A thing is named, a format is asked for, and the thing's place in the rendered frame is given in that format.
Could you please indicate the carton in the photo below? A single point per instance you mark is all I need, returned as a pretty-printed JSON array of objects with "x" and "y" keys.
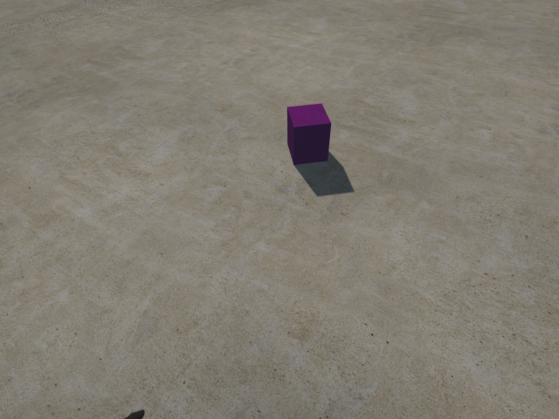
[{"x": 308, "y": 133}]

